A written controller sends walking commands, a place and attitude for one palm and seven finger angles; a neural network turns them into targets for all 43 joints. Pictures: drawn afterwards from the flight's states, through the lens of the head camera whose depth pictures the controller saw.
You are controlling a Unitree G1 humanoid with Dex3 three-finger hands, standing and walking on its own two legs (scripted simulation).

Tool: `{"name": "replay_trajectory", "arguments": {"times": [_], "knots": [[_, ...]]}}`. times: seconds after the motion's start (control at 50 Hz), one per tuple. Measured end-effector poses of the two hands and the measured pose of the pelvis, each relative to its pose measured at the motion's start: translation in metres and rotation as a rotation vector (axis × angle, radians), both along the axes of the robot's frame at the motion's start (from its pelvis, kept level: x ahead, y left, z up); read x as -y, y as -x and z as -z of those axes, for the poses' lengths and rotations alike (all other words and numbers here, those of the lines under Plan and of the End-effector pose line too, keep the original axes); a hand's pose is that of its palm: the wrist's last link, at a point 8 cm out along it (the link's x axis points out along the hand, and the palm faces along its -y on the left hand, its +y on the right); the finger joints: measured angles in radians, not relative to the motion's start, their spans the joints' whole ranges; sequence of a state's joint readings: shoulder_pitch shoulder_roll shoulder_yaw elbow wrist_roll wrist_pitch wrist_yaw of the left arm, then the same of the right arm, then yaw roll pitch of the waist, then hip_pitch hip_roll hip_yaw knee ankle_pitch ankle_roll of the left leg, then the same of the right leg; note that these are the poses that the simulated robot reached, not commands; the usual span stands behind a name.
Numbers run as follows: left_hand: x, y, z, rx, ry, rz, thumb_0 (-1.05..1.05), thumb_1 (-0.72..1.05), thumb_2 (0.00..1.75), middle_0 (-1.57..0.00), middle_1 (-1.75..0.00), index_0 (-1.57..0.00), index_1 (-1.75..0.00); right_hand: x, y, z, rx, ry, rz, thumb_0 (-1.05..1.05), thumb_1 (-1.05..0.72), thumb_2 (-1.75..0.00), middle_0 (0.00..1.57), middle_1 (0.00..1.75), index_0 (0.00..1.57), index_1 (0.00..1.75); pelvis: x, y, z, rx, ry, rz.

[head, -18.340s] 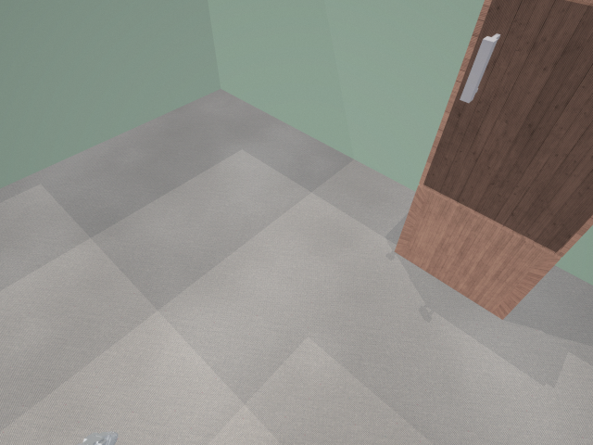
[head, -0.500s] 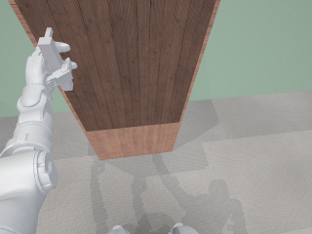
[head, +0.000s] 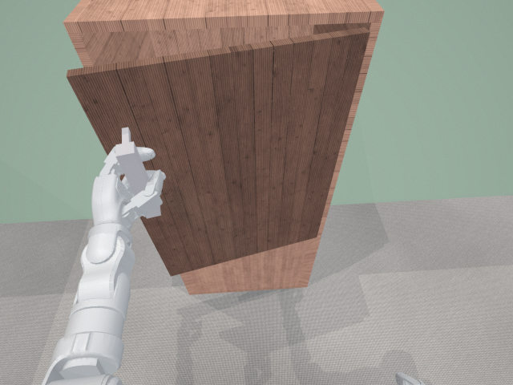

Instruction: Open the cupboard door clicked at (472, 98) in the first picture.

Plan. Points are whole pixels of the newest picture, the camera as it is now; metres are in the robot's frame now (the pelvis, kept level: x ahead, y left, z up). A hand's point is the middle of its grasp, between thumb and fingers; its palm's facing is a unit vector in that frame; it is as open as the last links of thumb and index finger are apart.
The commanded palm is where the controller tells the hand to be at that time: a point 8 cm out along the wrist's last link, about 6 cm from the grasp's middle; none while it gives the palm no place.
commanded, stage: pull the door open along its arc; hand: left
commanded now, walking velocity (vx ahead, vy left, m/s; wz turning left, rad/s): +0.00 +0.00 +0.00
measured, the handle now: (140, 174) +0.43 +0.20 +0.10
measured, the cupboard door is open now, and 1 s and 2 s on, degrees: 13 37 34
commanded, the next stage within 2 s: open thumb and fingers to let go in 0.94 s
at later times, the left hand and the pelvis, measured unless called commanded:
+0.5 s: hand (164, 201) +0.37 +0.15 +0.10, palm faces +0.49 -0.87 +0.01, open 5.8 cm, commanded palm +0.30 +0.17 +0.10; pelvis -0.01 -0.02 +0.00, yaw +3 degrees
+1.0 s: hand (209, 273) +0.25 +0.07 +0.11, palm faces +0.35 -0.94 -0.01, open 6.3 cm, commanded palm +0.20 +0.10 +0.10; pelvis +0.00 -0.02 +0.01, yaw +3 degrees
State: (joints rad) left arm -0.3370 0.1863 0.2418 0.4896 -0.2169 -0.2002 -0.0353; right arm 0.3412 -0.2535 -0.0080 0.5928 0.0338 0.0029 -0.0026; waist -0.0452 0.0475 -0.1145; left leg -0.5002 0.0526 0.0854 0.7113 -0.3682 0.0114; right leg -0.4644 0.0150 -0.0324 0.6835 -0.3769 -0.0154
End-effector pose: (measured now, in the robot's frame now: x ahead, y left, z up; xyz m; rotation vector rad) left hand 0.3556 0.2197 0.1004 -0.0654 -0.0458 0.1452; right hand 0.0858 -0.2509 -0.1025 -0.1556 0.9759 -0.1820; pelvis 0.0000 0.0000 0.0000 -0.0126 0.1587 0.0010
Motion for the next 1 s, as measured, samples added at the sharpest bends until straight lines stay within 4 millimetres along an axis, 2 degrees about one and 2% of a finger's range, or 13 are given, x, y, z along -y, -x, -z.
{"name": "replay_trajectory", "arguments": {"times": [0.06, 0.14, 0.18, 0.24, 0.32, 0.44, 0.54, 0.62, 0.7, 0.86, 1.0], "knots": [[0.011, 0.013, 0.001, -0.007, 0.046, -0.15, 0.01, 0.66, 0.75, -0.34, -1.35, -0.37, -1.35, -0.007, -0.031, -0.004, 0.06, 0.002, -0.078, 0.01, -0.91, -0.9, 0.2, 0.3, 0.2, 0.3, 0.002, 0.003, 0.0, 0.014, -0.002, -0.022], [0.023, 0.018, -0.001, -0.045, 0.019, -0.333, -0.01, 0.69, 0.79, -0.35, -1.35, -0.38, -1.35, -0.017, -0.062, -0.009, 0.113, 0.009, -0.166, 0.01, -0.91, -0.9, 0.2, 0.3, 0.2, 0.3, 0.006, 0.009, 0.002, 0.021, -0.005, -0.05], [0.029, 0.019, -0.003, -0.061, -0.024, -0.385, -0.02, 0.7, 0.81, -0.35, -1.35, -0.38, -1.35, -0.021, -0.072, -0.011, 0.134, 0.006, -0.189, 0.01, -0.91, -0.9, 0.2, 0.3, 0.2, 0.3, 0.009, 0.011, 0.002, 0.021, -0.006, -0.058], [0.032, 0.019, -0.004, -0.075, -0.037, -0.42, -0.02, 0.71, 0.82, -0.34, -1.35, -0.37, -1.35, -0.024, -0.077, -0.012, 0.146, 0.0, -0.196, 0.01, -0.91, -0.9, 0.2, 0.3, 0.2, 0.3, 0.012, 0.013, 0.002, 0.026, -0.008, -0.063], [0.032, 0.019, -0.004, -0.076, -0.043, -0.417, -0.02, 0.72, 0.81, -0.34, -1.35, -0.35, -1.35, -0.022, -0.066, -0.007, 0.116, -0.002, -0.184, 0.01, -0.91, -0.9, 0.2, 0.3, 0.2, 0.3, 0.016, 0.014, 0.001, 0.034, -0.009, -0.066], [0.032, 0.025, -0.003, -0.06, -0.05, -0.385, -0.02, 0.72, 0.78, -0.35, -1.35, -0.35, -1.35, -0.008, -0.031, 0.005, 0.021, -0.004, -0.134, 0.01, -0.91, -0.9, 0.2, 0.3, 0.2, 0.3, 0.019, 0.013, -0.001, 0.046, -0.012, -0.055], [0.038, 0.042, -0.003, -0.044, -0.04, -0.364, -0.01, 0.72, 0.77, -0.34, -1.35, -0.35, -1.35, 0.003, -0.005, 0.009, -0.041, -0.004, -0.095, 0.01, -0.91, -0.9, 0.2, 0.3, 0.2, 0.3, 0.018, 0.01, -0.004, 0.063, -0.017, -0.042], [0.049, 0.063, -0.003, -0.04, -0.029, -0.351, 0.0, 0.71, 0.74, -0.33, -1.35, -0.36, -1.35, 0.007, -0.003, 0.006, -0.039, -0.002, -0.083, 0.02, -0.91, -0.9, 0.2, 0.3, 0.2, 0.3, 0.018, 0.007, -0.007, 0.083, -0.02, -0.034], [0.063, 0.087, -0.004, -0.047, -0.019, -0.334, 0.0, 0.69, 0.72, -0.32, -1.35, -0.36, -1.35, 0.004, -0.021, -0.002, 0.02, 0.001, -0.091, 0.02, -0.91, -0.9, 0.2, 0.3, 0.2, 0.3, 0.017, 0.005, -0.009, 0.108, -0.021, -0.031], [0.095, 0.13, -0.006, -0.073, -0.011, -0.288, 0.01, 0.65, 0.7, -0.33, -1.35, -0.36, -1.34, -0.02, -0.086, -0.032, 0.218, -0.021, -0.164, 0.02, -0.91, -0.9, 0.2, 0.3, 0.19, 0.3, 0.017, 0.002, -0.01, 0.15, -0.019, -0.041], [0.11, 0.146, -0.008, -0.082, -0.061, -0.216, 0.01, 0.64, 0.7, -0.34, -1.34, -0.36, -1.34, -0.044, -0.128, -0.051, 0.327, -0.077, -0.249, 0.01, -0.91, -0.9, 0.2, 0.3, 0.2, 0.3, 0.02, 0.002, -0.006, 0.17, -0.015, -0.058]]}}
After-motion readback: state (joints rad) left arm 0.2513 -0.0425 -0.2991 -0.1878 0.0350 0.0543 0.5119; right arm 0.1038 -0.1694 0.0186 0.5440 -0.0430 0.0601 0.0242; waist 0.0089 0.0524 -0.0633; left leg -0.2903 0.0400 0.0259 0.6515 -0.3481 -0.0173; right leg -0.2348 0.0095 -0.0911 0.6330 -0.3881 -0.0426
